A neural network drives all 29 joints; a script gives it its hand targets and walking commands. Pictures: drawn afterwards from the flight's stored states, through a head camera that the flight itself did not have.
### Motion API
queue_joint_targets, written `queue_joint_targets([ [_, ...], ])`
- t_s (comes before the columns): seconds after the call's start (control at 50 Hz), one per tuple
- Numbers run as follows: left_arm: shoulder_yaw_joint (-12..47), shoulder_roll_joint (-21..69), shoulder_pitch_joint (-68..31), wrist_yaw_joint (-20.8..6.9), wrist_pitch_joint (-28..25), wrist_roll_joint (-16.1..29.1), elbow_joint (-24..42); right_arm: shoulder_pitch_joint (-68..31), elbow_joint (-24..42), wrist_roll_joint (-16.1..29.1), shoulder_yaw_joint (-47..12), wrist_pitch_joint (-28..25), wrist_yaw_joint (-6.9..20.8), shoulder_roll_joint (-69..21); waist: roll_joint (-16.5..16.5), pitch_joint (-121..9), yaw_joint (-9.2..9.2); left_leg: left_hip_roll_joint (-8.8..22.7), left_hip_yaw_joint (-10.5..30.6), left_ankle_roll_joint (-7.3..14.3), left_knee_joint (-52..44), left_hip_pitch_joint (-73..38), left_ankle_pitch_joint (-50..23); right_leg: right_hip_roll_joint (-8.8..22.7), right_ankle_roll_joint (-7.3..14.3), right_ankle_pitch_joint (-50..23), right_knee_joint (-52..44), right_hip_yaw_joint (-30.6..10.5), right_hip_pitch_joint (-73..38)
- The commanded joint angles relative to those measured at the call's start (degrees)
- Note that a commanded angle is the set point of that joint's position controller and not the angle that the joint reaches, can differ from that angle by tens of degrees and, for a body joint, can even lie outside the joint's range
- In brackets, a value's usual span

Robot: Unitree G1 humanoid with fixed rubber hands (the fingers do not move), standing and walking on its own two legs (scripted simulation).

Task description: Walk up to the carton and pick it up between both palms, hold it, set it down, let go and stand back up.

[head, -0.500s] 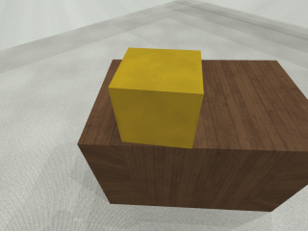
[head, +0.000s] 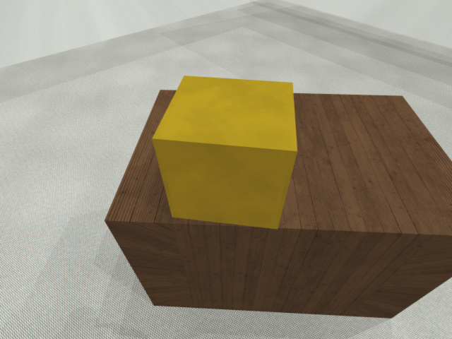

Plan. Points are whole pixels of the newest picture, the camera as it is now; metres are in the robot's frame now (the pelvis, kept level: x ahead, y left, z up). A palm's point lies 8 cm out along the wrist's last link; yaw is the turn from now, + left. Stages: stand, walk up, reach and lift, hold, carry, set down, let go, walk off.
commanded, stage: walk up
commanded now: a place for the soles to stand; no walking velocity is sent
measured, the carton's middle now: (230, 151) +0.56 -0.01 +0.02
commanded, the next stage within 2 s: none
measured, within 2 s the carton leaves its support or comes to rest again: neither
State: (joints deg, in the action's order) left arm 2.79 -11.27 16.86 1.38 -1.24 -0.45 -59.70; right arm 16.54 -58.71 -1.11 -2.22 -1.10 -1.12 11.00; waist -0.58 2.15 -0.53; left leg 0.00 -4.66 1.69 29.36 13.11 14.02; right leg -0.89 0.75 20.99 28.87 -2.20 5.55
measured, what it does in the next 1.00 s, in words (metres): steps to the left: left foot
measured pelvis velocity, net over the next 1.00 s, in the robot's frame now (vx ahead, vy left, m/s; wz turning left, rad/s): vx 0.08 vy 0.12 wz -0.16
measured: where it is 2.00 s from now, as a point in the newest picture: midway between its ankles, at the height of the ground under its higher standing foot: outside the picture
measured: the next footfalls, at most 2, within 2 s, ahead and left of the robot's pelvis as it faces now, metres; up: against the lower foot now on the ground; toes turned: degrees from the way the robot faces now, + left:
left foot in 0.84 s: +0.23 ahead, +0.24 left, +0.00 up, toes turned -2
right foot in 1.32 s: +0.09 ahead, -0.04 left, +0.00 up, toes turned -9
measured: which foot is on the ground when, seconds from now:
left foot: down 0.00-0.52, up 0.54-0.82, down 0.84-1.00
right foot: down 0.00-0.86, up 0.88-1.00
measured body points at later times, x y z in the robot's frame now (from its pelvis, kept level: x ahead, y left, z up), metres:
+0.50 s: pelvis +0.01 +0.00 +0.00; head +0.01 +0.00 +0.45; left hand +0.01 +0.23 -0.15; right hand +0.02 -0.24 -0.15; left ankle +0.02 +0.10 -0.73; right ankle -0.06 -0.11 -0.73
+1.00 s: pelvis +0.08 +0.12 -0.03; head +0.12 +0.13 +0.42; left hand +0.15 +0.39 -0.16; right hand +0.15 -0.13 -0.16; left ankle +0.19 +0.24 -0.73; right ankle +0.01 +0.00 -0.67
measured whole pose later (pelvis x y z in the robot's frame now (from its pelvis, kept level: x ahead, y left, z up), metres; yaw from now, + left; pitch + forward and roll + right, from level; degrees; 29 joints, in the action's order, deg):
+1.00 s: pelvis +0.08 +0.12 -0.03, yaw -9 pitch -4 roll +1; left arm -1.8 -16.4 19.0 2.6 0.7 -1.7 -48.2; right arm 8.9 -48.5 -0.6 -0.3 1.9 -0.8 11.6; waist -2.3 9.1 1.6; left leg 3.9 -6.3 0.1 40.3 22.6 13.1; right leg 0.6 -1.9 35.4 69.6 -4.4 21.9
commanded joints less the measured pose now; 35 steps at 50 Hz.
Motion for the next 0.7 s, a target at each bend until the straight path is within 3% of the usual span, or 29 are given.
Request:
queue_joint_targets([
  [0.0, -1.07, -6.77, 3.97, 0.38, -0.52, 0.04, 1.04, 2.78, 1.18, 0.01, 1.26, -0.59, -0.33, 7.14, -0.17, 1.88, 0.08, 6.84, 7.39, 2.68, -4.29, -6.25, -14.14, 5.59, 1.94, -16.55, -5.69, -5.11, 8.91],
  [0.46, -0.76, -6.82, 4.11, 0.70, -0.47, 0.18, -1.13, 0.40, -1.72, 0.14, 0.81, -0.15, -0.51, 7.31, -0.11, 2.52, 0.15, 6.93, 6.31, 2.26, -5.53, -7.46, -12.07, 5.56, 1.89, -16.00, -7.20, -5.64, 8.58],
  [0.48, -2.92, -8.02, 14.59, 1.25, -1.33, -1.80, 0.57, -3.44, 1.90, -2.97, 4.20, 0.64, 0.63, 16.01, 4.91, 1.39, 3.85, 2.03, 0.19, -0.64, 6.67, -0.01, 12.81, 10.53, 7.31, -3.56, -8.62, -16.40, 3.16],
  [0.5, -4.58, -13.17, 16.17, 1.80, -1.28, -1.78, -0.71, -8.92, 4.73, -3.85, 3.71, 1.20, 1.20, 12.78, 0.05, 7.88, 5.43, -1.42, -0.78, -3.16, 12.94, 16.63, 20.34, 16.96, 11.87, 5.91, -14.20, -27.73, -0.95],
  [0.52, -5.97, -15.71, 16.55, 2.97, -1.07, -2.40, -0.48, -9.75, 6.74, -4.19, 3.07, 1.71, 1.66, 10.29, -4.26, 12.58, 6.14, 1.79, 3.27, -4.11, 20.11, 30.54, 22.38, 23.10, 15.75, 11.60, -16.61, -35.73, -5.03],
  [0.54, -6.16, -14.49, 15.59, 3.98, -1.05, -2.67, 0.02, -8.94, 7.55, -3.58, 2.92, 2.02, 1.98, 9.60, -3.80, 14.89, 5.35, 4.87, 5.99, -4.70, 23.67, 35.06, 18.03, 24.58, 16.10, 9.43, -16.08, -36.59, -5.24],
  [0.6, -5.83, -10.78, 10.93, 4.04, -2.80, -2.47, 3.68, -8.99, 10.27, -3.21, 3.42, 1.53, 2.27, 10.61, -6.75, 9.98, 2.77, 8.38, 9.49, -6.17, 26.27, 34.37, 10.21, 20.93, 12.42, -4.75, -13.19, -29.29, -6.81],
  [0.68, -6.99, -11.04, 7.96, 3.34, -4.24, -2.59, 7.34, -10.97, 13.26, -2.63, 3.01, 1.75, 3.19, 9.24, -8.83, 6.01, 2.24, 8.32, 7.09, -6.29, 22.85, 25.10, 5.23, 16.39, 10.34, -22.16, -9.72, -19.35, -1.51],
])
